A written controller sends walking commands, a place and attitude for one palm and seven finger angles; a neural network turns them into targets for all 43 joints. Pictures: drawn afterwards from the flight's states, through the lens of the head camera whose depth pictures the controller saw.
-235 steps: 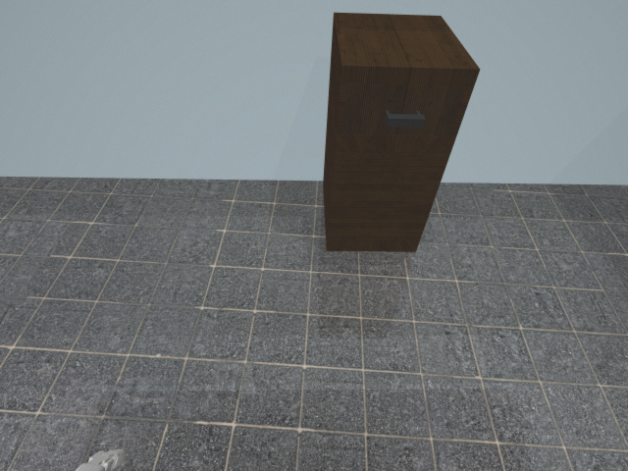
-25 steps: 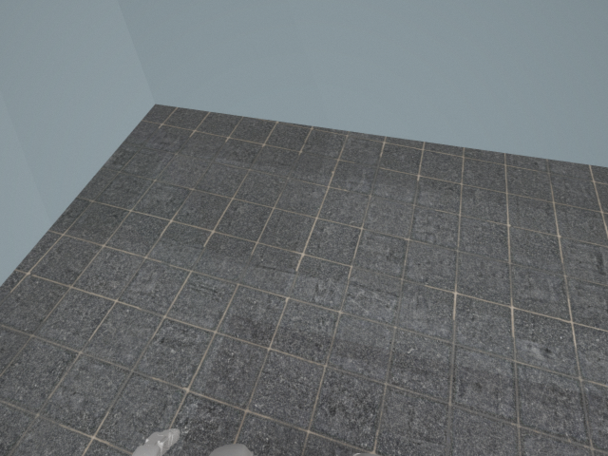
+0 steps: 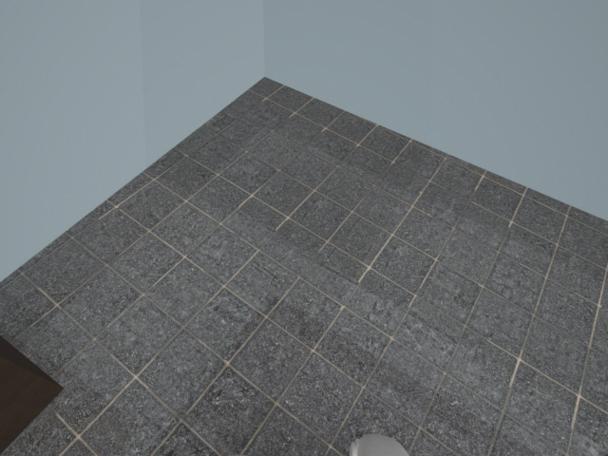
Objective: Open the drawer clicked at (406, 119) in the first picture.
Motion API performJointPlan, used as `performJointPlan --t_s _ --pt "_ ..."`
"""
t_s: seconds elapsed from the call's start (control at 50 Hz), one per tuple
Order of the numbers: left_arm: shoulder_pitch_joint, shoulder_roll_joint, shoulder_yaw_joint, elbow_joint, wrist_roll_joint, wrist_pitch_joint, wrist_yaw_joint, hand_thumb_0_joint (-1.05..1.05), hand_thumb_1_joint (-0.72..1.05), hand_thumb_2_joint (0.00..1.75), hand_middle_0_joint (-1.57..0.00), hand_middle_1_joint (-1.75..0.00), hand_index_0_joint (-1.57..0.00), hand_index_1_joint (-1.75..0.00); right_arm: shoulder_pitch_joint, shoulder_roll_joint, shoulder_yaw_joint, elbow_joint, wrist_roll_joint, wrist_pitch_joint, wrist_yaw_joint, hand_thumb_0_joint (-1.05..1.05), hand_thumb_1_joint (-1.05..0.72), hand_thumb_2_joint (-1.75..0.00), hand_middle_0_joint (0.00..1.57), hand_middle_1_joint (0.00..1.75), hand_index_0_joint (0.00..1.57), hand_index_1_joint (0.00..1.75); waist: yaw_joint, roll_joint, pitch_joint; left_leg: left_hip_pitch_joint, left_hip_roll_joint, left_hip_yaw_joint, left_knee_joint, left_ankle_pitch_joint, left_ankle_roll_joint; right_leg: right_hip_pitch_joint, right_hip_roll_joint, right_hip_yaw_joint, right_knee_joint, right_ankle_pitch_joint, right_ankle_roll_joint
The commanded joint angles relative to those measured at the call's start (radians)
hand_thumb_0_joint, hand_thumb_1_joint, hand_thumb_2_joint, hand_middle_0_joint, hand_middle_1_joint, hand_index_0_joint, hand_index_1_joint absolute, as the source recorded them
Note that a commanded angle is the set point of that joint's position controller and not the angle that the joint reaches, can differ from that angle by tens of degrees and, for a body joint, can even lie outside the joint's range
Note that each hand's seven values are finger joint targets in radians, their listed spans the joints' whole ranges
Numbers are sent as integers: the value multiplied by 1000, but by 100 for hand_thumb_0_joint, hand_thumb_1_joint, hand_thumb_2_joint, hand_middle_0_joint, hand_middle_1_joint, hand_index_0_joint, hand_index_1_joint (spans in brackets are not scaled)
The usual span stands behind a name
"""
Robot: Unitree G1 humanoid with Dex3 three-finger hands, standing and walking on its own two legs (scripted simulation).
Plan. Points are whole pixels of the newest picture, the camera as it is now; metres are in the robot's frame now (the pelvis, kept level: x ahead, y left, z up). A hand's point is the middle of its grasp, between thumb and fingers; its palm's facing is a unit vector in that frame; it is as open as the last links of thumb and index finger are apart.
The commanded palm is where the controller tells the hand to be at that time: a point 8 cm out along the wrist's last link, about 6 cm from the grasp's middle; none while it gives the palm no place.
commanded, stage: turn to face it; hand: left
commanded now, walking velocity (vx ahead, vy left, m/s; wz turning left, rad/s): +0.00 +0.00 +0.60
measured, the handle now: out of the picture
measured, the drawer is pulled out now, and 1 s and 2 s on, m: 0.00 0.00 0.00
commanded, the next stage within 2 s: take the last steps up to it in 1.54 s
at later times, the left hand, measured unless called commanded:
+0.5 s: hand out of the picture +0.01 +0.12 -0.14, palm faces +0.32 -0.91 -0.27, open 7.4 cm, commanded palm none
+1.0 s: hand out of the picture -0.12 +0.18 -0.17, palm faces +0.62 -0.75 -0.25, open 7.4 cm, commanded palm none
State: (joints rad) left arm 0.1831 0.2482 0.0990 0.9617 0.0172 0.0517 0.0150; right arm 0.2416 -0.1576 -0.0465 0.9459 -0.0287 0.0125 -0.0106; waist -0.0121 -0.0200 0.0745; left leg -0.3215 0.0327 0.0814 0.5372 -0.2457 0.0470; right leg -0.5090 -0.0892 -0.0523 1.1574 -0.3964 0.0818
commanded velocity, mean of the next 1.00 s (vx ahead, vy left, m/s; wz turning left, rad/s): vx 0.00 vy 0.00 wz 0.60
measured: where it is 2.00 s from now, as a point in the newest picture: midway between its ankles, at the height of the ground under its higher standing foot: outside the picture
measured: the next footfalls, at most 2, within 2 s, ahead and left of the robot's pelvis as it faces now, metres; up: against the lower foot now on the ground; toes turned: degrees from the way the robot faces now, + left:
right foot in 0.28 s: +0.05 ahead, -0.17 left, +0.00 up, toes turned +7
left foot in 0.76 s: -0.06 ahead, +0.06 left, +0.00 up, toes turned +36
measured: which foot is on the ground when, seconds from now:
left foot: down 0.00-0.28, up 0.30-0.74, down 0.76-1.00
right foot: up 0.00-0.26, down 0.28-0.76, up 0.78-1.00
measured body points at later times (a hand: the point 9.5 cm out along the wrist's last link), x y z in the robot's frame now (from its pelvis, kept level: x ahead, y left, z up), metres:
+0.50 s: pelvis -0.01 -0.08 +0.01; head +0.02 -0.11 +0.45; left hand +0.00 +0.17 -0.12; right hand +0.14 -0.33 -0.15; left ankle -0.07 +0.07 -0.64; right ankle +0.01 -0.18 -0.74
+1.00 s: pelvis -0.05 -0.05 +0.00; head -0.04 -0.01 +0.45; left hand -0.15 +0.22 -0.15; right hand +0.18 -0.19 -0.12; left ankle -0.09 +0.04 -0.74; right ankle +0.04 -0.19 -0.66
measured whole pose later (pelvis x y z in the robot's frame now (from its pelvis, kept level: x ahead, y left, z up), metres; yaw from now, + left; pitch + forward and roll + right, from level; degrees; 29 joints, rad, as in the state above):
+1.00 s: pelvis -0.05 -0.05 +0.00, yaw +36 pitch -1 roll -1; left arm 0.19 0.27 0.08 0.91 0.02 0.06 0.01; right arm 0.15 -0.21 -0.05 0.91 -0.02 0.03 0.01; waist 0.01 -0.03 0.08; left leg -0.26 -0.02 0.00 0.49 -0.23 0.05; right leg -0.48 -0.11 -0.03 1.08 -0.39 0.10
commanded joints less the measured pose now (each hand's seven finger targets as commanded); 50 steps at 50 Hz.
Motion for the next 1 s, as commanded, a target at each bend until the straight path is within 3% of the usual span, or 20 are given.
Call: performJointPlan --t_s 0.0,0.14,0.22,0.24,0.26,0.28,0.3,0.32,0.36,0.4,0.5,0.62,0.7,0.72,0.74,0.76,0.78,0.8,0.86,0.98 --pt "-29 33 3 -98 -5 -25 1 0 90 90 -20 -30 -20 -30 56 -212 -56 -55 8 -20 -10 0 -90 -90 20 30 20 30 -21 128 -172 245 220 -273 -190 470 99 -62 -9 41 -51 23 20" --pt "-59 34 -6 -132 -12 -25 7 0 90 90 -20 -30 -20 -30 26 -251 -76 -57 1 5 2 0 -90 -90 20 30 20 30 -33 205 -134 167 201 -368 -180 361 116 68 35 28 -336 -56 13" --pt "66 59 -2 -110 -19 -38 11 0 90 90 -20 -30 -20 -30 -60 -258 -84 -93 7 17 10 0 -90 -90 20 30 20 30 29 189 -147 -8 134 -387 -108 260 61 339 67 2 -652 119 -7" --pt "120 101 9 -104 -12 -46 16 0 90 90 -20 -30 -20 -30 -73 -223 -82 -107 15 19 14 0 -90 -90 20 30 20 30 56 98 -160 -126 75 -345 -23 103 7 473 -7 58 -802 162 -27" --pt "127 210 28 -112 10 -57 25 0 90 90 -20 -30 -20 -30 -48 -138 -69 -128 22 22 19 0 -90 -90 20 30 20 30 61 -234 -148 -323 -75 -158 230 -199 -87 562 -299 349 -942 81 -120" --pt "87 254 26 -138 6 -48 27 0 90 90 -20 -30 -20 -30 -83 -171 -77 -148 11 24 18 0 -90 -90 20 30 20 30 64 -278 -118 -314 -70 -139 455 -346 -96 385 -447 447 -956 113 -205" --pt "27 214 16 -160 6 -45 28 0 90 90 -20 -30 -20 -30 -86 -185 -82 -150 3 32 24 0 -90 -90 20 30 20 30 35 -155 -68 -289 -39 -170 585 -295 -84 264 -409 361 -958 28 -228" --pt "-34 165 12 -165 3 -54 28 0 90 90 -20 -30 -20 -30 -77 -180 -83 -120 -1 42 28 0 -90 -90 20 30 20 30 3 -202 -24 -304 -16 -174 635 -235 -87 229 -338 306 -961 24 -190" --pt "-69 113 -13 -170 0 -60 19 0 90 90 -20 -30 -20 -30 -40 -177 -79 -85 -2 46 38 0 -90 -90 20 30 20 30 -28 -158 19 -301 2 -124 707 -122 -111 240 -241 130 -894 203 -156" --pt "-23 98 -19 -161 1 -67 18 0 90 90 -20 -30 -20 -30 -30 -162 -73 -75 3 46 42 0 -90 -90 20 30 20 30 -19 -146 -5 -296 -2 -97 698 -84 -126 306 -214 45 -855 358 -147" --pt "87 124 -13 -126 6 -65 20 0 90 90 -20 -30 -20 -30 -127 -165 -62 -103 7 51 41 0 -90 -90 20 30 20 30 36 -149 -43 -287 18 -59 567 -129 -146 435 -258 10 -824 491 -182" --pt "108 174 4 -110 15 -53 17 0 90 90 -20 -30 -20 -30 -181 -148 -38 -125 16 35 43 0 -90 -90 20 30 20 30 63 -186 -94 -145 16 13 267 -197 -121 463 -305 -38 -753 585 -204" --pt "95 181 13 -99 4 -42 9 0 90 90 -20 -30 -20 -30 -93 -175 -43 -114 14 19 38 0 -90 -90 20 30 20 30 20 -146 -149 78 -1 46 -26 -20 -89 390 -287 -123 -598 536 -134" --pt "90 162 11 -108 -4 -37 6 0 90 90 -20 -30 -20 -30 -19 -232 -57 -97 12 8 37 0 -90 -90 20 30 20 30 -25 -20 -198 249 54 -46 -136 152 -60 272 -247 -158 -429 432 -81" --pt "65 94 -1 -151 -11 -36 -4 0 90 90 -20 -30 -20 -30 47 -352 -89 -91 7 0 29 0 -90 -90 20 30 20 30 -65 311 -211 414 324 -417 -161 538 69 -45 -91 -179 -200 -108 11" --pt "-11 85 -16 -185 -2 -26 1 0 90 90 -20 -30 -20 -30 107 -390 -95 -63 16 8 21 0 -90 -90 20 30 20 30 -91 290 -211 391 417 -464 -160 738 173 -118 -55 -70 -60 -294 18" --pt "-40 100 -15 -185 1 -18 4 0 90 90 -20 -30 -20 -30 96 -363 -84 -56 14 8 15 0 -90 -90 20 30 20 30 -81 194 -182 337 388 -398 -161 614 177 -105 -74 -12 -9 -233 3" --pt "-51 86 -8 -170 1 -19 5 0 90 90 -20 -30 -20 -30 48 -328 -79 -69 10 2 5 0 -90 -90 20 30 20 30 -69 237 -144 280 327 -392 -174 551 158 -120 -71 8 13 -172 7" --pt "8 103 -1 -129 -2 -19 -6 0 90 90 -20 -30 -20 -30 -94 -272 -55 -109 9 0 2 0 -90 -90 20 30 20 30 0 191 -97 178 206 -283 -188 435 99 -51 -48 31 4 -12 14" --pt "-25 100 -1 -138 -1 -16 -1 0 90 90 -20 -30 -20 -30 -44 -268 -61 -99 10 1 5 0 -90 -90 20 30 20 30 -16 149 -96 163 179 -361 -228 277 109 -15 -13 48 -115 16 25"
